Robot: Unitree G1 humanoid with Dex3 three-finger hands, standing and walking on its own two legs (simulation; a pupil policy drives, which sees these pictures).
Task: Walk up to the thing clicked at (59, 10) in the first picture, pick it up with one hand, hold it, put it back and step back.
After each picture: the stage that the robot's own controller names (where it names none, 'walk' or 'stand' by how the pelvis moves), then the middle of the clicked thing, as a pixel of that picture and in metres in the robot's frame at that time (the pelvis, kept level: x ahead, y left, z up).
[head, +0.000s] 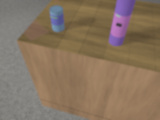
stand; (57, 19) +0.74 +0.14 +0.02
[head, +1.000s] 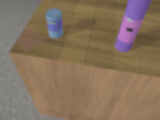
walk; (54, 23) +0.63 +0.13 +0.04
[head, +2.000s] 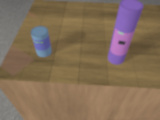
stand; (41, 42) +0.54 +0.18 +0.04
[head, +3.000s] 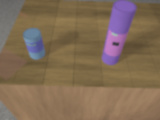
stand; (34, 44) +0.52 +0.20 +0.03
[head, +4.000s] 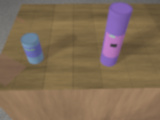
stand; (33, 48) +0.51 +0.21 +0.03
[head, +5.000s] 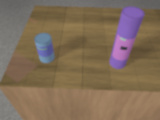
stand; (45, 48) +0.53 +0.17 +0.02
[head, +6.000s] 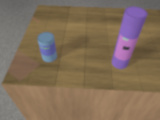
stand; (47, 47) +0.53 +0.16 +0.02
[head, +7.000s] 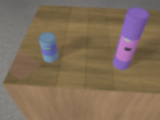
rise first; (49, 47) +0.53 +0.15 +0.02
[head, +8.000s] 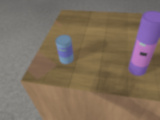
rise first; (65, 49) +0.53 +0.12 +0.03
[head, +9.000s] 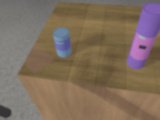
go down; (62, 42) +0.55 +0.12 +0.03
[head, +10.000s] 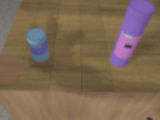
go down; (38, 45) +0.51 +0.13 +0.04
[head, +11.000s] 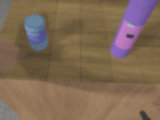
close in; (36, 33) +0.53 +0.12 +0.05
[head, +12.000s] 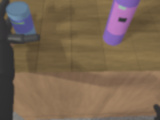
close; (22, 22) +0.54 +0.14 +0.08
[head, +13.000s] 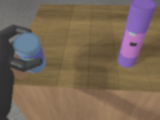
lift; (31, 54) +0.37 +0.15 +0.17
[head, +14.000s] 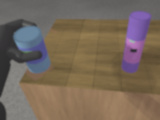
lift; (34, 50) +0.33 +0.14 +0.24
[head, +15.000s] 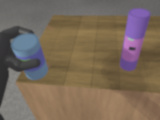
hold; (31, 57) +0.32 +0.15 +0.21
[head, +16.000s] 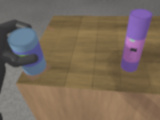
hold; (29, 53) +0.32 +0.15 +0.23
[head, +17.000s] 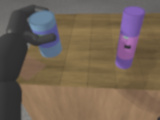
crouch; (46, 35) +0.38 +0.10 +0.24
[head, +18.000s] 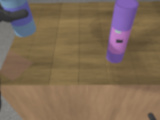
crouch; (19, 14) +0.48 +0.15 +0.23
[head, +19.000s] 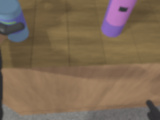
lower; (13, 21) +0.52 +0.14 +0.10
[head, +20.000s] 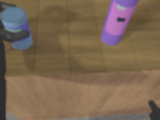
lower; (18, 29) +0.50 +0.14 +0.09
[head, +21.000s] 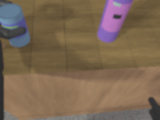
lower; (15, 26) +0.51 +0.14 +0.09
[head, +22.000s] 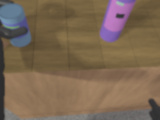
lower; (16, 26) +0.51 +0.14 +0.09
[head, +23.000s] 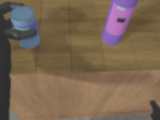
open; (26, 28) +0.50 +0.12 +0.09
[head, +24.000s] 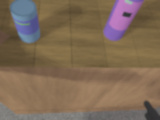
rise; (26, 22) +0.51 +0.11 +0.09
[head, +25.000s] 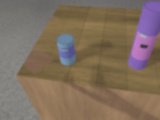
sink last; (66, 50) +0.50 +0.11 +0.06
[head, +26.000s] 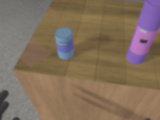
stand; (64, 43) +0.51 +0.10 +0.06
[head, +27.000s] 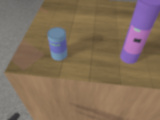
stand; (58, 44) +0.50 +0.11 +0.06
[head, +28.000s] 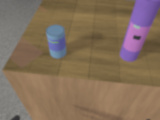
stand; (56, 42) +0.51 +0.11 +0.08
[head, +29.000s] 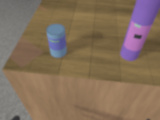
stand; (57, 41) +0.51 +0.11 +0.08
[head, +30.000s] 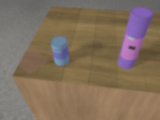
stand; (60, 51) +0.52 +0.11 +0.03
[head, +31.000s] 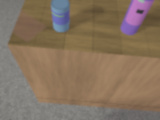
walk; (60, 15) +0.59 +0.09 +0.04
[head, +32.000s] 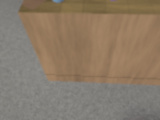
walk; out of the picture +0.84 +0.15 +0.04
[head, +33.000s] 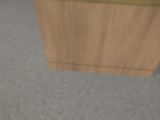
stand; out of the picture +1.12 +0.13 +0.04
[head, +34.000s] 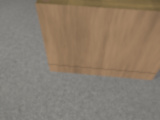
stand; out of the picture +1.10 +0.11 +0.02
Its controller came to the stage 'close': yes
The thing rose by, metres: 0.21
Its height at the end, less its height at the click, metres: +0.00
